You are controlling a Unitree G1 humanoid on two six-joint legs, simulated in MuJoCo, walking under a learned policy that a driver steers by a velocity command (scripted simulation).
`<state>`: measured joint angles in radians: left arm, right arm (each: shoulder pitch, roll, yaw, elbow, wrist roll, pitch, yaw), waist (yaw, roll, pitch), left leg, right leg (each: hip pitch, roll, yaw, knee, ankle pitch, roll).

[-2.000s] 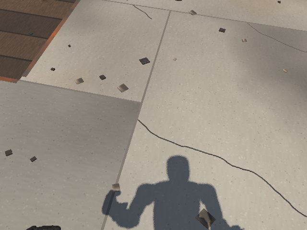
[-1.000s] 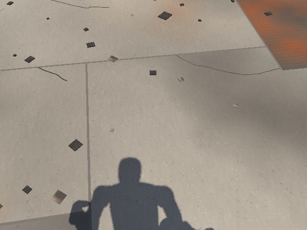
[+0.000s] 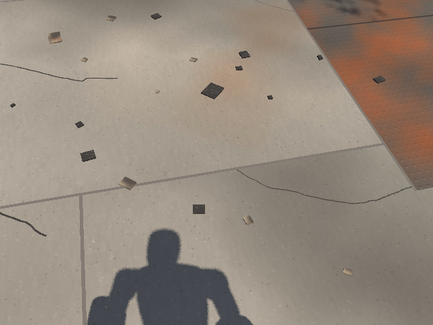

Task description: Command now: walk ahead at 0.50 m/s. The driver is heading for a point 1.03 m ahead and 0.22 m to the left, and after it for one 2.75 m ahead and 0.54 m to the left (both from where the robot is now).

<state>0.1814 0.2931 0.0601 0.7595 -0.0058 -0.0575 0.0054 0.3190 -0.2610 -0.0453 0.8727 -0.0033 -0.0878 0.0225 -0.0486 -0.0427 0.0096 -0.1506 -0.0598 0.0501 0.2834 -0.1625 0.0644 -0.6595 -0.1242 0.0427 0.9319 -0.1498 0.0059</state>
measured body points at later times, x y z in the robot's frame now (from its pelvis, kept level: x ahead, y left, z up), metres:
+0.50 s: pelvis +0.27 -0.07 +0.00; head +0.30 -0.07 +0.45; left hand +0.31 +0.22 -0.12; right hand +0.42 -0.33 -0.13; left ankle +0.31 +0.11 -0.66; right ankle +0.28 -0.16 -0.75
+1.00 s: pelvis +0.53 +0.06 +0.00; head +0.56 +0.08 +0.44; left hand +0.57 +0.37 -0.11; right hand +0.72 -0.17 -0.11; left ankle +0.52 +0.12 -0.75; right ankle +0.63 -0.10 -0.67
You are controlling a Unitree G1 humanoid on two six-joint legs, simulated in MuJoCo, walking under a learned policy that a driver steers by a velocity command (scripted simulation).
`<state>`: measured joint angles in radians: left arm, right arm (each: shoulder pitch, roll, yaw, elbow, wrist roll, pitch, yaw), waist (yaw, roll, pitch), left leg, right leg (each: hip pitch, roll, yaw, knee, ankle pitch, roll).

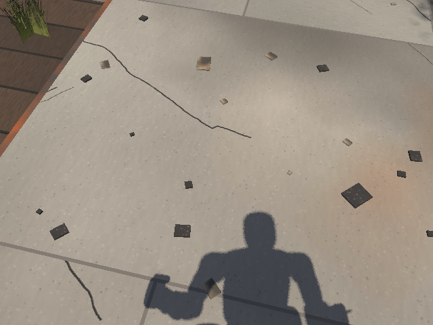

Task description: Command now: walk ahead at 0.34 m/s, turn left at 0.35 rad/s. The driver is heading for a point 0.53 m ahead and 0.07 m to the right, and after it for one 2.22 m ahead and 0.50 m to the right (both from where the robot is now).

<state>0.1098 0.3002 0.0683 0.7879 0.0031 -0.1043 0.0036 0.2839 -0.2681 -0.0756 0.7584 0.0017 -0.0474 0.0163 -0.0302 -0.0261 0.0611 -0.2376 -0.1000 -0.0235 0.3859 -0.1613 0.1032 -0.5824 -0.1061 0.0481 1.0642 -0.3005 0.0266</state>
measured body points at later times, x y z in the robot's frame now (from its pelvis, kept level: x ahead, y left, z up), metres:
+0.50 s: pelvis +0.17 -0.03 -0.01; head +0.20 -0.03 +0.44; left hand +0.30 +0.22 -0.14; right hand +0.29 -0.30 -0.14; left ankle +0.16 +0.11 -0.74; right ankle +0.27 -0.13 -0.74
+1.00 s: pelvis +0.31 -0.03 +0.00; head +0.32 -0.04 +0.45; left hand +0.32 +0.25 -0.13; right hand +0.41 -0.30 -0.13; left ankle +0.25 +0.11 -0.66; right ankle +0.28 -0.12 -0.74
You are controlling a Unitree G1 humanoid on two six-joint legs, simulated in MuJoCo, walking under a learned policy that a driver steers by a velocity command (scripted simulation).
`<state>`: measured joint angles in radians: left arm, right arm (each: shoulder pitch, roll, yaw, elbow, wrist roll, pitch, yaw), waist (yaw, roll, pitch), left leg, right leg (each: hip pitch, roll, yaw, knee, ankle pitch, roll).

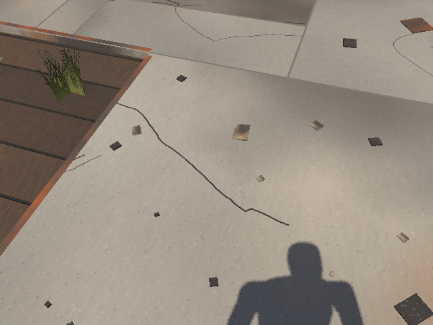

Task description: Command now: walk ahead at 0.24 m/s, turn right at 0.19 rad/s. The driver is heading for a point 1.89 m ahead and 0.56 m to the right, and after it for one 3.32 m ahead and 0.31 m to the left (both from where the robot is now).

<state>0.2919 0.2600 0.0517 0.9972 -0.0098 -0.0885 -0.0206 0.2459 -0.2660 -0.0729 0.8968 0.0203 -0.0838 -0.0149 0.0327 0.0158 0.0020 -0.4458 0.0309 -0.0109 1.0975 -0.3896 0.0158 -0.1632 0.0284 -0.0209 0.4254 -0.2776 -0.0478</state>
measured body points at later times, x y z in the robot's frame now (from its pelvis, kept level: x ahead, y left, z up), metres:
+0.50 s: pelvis +0.11 +0.04 +0.00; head +0.14 +0.03 +0.44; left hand +0.29 +0.30 -0.12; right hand +0.18 -0.26 -0.11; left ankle +0.20 +0.13 -0.74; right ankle +0.09 -0.09 -0.69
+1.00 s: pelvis +0.12 -0.01 +0.00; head +0.13 -0.03 +0.45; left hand +0.36 +0.16 -0.11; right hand +0.10 -0.31 -0.13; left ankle +0.19 +0.13 -0.72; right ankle +0.08 -0.08 -0.74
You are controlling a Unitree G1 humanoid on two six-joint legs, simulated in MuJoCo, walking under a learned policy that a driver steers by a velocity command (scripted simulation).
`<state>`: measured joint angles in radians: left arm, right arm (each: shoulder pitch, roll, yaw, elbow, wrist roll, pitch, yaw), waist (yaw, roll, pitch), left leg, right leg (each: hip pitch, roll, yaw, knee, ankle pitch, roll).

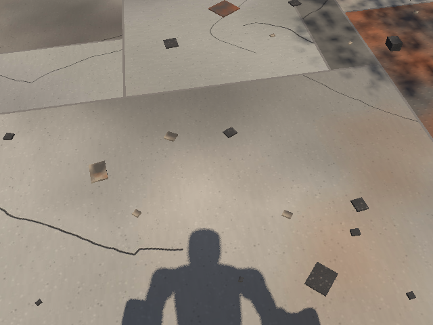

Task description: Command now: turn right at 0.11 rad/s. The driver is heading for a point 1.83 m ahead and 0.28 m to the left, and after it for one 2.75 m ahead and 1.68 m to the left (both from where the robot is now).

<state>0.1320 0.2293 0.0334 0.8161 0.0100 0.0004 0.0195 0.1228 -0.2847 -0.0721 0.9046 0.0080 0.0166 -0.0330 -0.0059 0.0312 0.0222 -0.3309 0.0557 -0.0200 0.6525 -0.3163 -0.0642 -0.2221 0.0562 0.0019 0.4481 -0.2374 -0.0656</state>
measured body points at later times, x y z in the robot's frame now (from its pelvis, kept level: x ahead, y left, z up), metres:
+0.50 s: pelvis +0.01 +0.02 +0.00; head +0.02 +0.02 +0.45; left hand +0.09 +0.29 -0.14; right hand +0.10 -0.24 -0.14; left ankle +0.00 +0.15 -0.74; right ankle +0.00 -0.08 -0.74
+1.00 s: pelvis +0.00 +0.03 +0.00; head +0.01 +0.03 +0.45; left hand +0.05 +0.28 -0.15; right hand +0.05 -0.23 -0.15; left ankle +0.00 +0.15 -0.74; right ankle +0.00 -0.08 -0.74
